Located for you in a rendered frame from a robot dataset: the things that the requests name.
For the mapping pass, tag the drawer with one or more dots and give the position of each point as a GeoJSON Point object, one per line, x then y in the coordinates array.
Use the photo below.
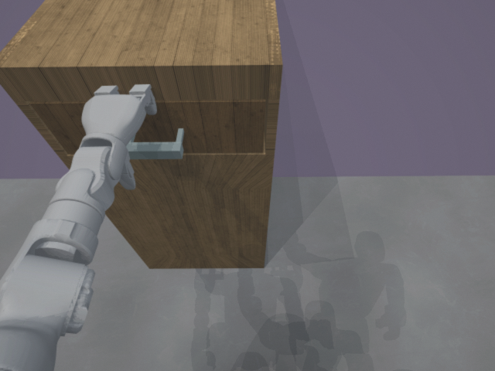
{"type": "Point", "coordinates": [210, 126]}

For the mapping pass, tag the robot left forearm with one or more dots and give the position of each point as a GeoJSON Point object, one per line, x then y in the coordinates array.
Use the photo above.
{"type": "Point", "coordinates": [69, 228]}

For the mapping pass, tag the handle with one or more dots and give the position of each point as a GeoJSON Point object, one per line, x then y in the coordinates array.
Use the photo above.
{"type": "Point", "coordinates": [157, 150]}

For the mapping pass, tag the left robot hand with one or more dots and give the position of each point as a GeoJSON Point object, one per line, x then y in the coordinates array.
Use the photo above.
{"type": "Point", "coordinates": [121, 116]}

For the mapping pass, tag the cabinet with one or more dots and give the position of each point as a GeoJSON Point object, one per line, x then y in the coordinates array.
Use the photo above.
{"type": "Point", "coordinates": [207, 210]}

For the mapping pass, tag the robot left upper arm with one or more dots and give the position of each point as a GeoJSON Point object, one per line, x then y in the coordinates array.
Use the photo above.
{"type": "Point", "coordinates": [45, 299]}

